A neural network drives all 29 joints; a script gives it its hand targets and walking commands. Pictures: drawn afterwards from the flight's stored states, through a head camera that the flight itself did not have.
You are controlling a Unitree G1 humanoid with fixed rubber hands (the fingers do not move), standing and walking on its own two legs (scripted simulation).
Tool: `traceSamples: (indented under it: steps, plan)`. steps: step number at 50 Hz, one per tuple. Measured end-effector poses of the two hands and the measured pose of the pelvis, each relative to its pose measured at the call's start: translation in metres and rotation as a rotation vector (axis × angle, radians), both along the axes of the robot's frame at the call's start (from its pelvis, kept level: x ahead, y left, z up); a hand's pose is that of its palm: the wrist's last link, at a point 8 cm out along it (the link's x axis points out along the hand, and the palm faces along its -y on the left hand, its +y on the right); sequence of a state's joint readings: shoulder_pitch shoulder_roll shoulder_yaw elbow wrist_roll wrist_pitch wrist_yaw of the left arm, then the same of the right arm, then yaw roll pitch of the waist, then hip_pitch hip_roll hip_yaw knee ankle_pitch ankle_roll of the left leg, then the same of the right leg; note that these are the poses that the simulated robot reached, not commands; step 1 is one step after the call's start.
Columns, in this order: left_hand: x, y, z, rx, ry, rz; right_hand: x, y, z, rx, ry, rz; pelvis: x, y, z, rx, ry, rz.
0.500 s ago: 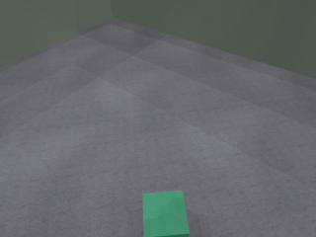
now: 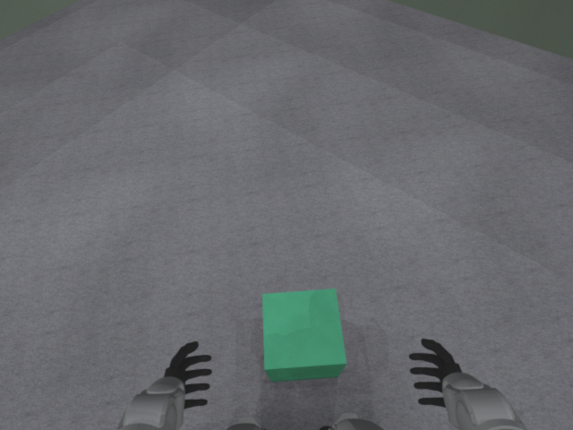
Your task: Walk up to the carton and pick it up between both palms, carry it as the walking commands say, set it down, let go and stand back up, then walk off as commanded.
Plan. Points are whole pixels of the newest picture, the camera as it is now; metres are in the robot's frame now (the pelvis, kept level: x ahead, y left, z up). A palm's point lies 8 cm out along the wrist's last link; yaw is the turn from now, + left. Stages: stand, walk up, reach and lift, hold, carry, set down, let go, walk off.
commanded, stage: reach and lift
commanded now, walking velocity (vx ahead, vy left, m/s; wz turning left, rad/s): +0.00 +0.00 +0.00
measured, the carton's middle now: (302, 337) +0.38 +0.00 -0.62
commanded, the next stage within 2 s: none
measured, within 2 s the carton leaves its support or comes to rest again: neither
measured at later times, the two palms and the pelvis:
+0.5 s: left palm (168, 386) +0.21 +0.22 -0.15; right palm (429, 359) +0.23 -0.20 -0.15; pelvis -0.09 +0.04 -0.07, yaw -4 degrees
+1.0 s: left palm (194, 304) +0.36 +0.21 -0.20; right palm (405, 281) +0.38 -0.21 -0.20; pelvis -0.08 +0.04 -0.10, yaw -3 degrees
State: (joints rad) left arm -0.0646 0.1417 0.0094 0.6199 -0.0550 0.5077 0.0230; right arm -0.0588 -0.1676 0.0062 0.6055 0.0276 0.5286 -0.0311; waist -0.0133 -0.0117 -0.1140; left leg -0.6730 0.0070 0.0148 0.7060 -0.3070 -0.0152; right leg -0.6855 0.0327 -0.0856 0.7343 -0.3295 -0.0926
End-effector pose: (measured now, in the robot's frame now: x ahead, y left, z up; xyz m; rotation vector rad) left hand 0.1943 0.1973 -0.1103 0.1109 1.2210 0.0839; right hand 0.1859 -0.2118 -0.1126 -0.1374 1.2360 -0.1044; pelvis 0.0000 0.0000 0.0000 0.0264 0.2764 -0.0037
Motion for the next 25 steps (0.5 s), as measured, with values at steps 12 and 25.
traceSamples:
  steps: [12, 25]
  plan:
    - [-0.048, 0.012, -0.054, 0.011, -0.087, 0.054, -0.052, 0.005, -0.051, 0.016, -0.076, -0.034, -0.04, 0.012, -0.042, -0.011, 0.082, -0.053]
    - [0.012, 0.025, -0.042, 0.003, -0.22, 0.045, 0.047, 0.009, -0.041, 0.019, -0.245, 0.067, -0.094, 0.038, -0.069, -0.008, -0.016, -0.06]
